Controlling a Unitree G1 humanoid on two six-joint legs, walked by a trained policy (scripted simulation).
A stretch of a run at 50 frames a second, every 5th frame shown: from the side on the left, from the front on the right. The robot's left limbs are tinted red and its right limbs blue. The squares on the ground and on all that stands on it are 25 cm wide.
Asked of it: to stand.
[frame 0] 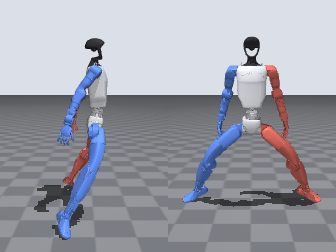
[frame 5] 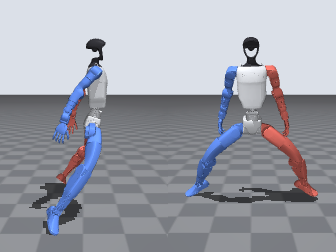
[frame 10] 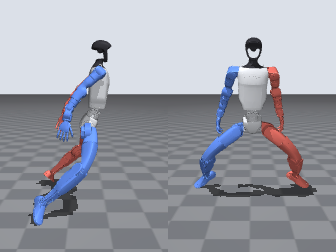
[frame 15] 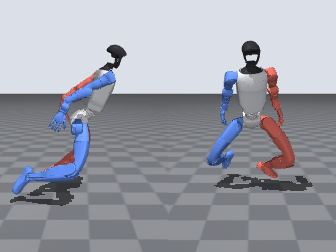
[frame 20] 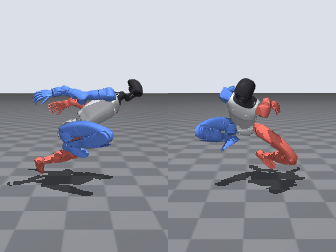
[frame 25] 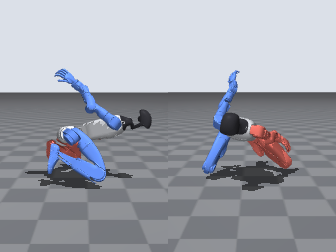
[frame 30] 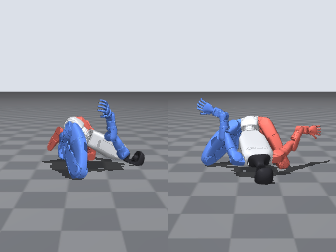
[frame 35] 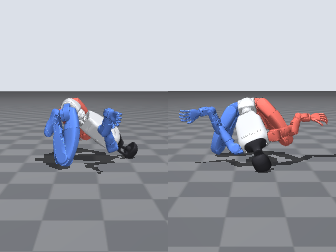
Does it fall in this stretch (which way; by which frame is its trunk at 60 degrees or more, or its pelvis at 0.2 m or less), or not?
yes: goes over forward; its trunk at 60 degrees or more by frame 25
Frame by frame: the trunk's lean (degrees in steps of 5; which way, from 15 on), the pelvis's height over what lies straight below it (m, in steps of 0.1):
0: 5, 0.7
5: 0, 0.7
10: 5, 0.6
15: 20 forward, 0.6
20: 55 forward, 0.5
25: 75 forward, 0.3
30: 115 forward, 0.3
35: 125 forward, 0.3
